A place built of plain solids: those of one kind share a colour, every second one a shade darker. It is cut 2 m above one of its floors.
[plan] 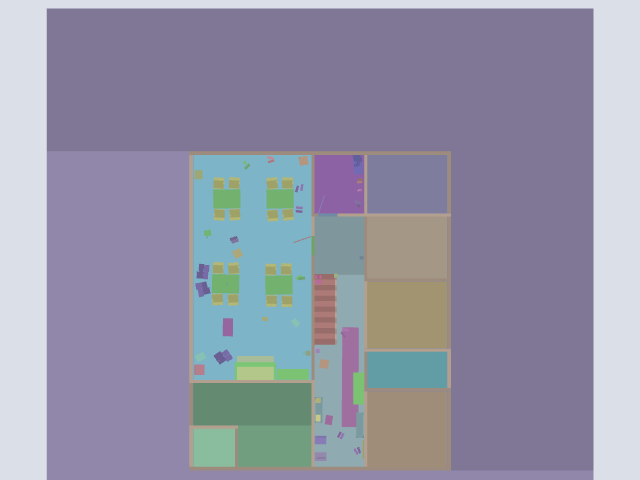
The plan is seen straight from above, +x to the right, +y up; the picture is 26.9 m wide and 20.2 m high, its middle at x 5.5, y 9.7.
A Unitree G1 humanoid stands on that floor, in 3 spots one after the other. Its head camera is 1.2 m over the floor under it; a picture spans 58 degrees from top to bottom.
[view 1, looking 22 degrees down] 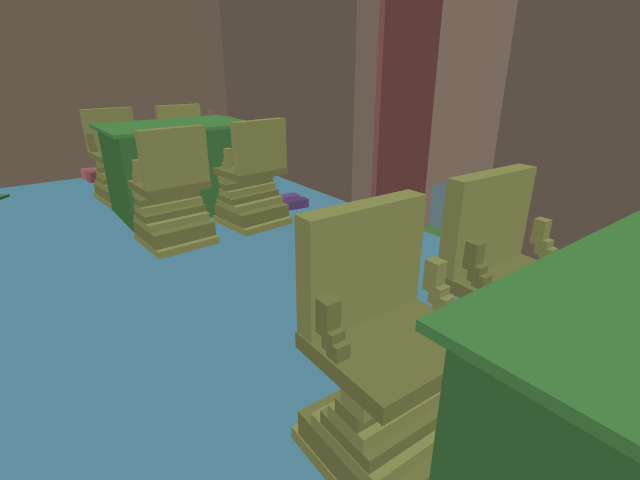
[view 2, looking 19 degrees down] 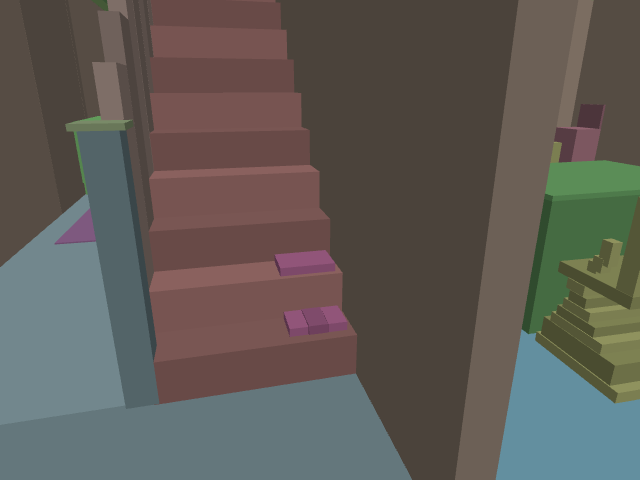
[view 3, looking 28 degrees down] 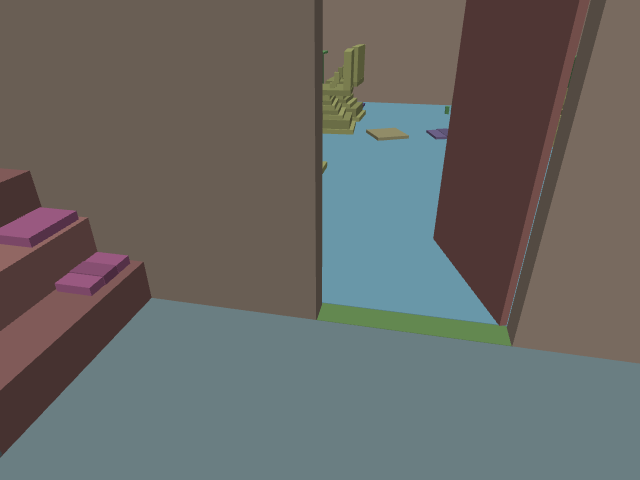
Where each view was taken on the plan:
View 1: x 2.62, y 7.72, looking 54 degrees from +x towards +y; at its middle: folding_chair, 1.14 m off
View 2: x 5.83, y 9.82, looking -104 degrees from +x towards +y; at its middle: stair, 2.19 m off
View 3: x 6.75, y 9.39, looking -168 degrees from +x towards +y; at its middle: wall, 1.80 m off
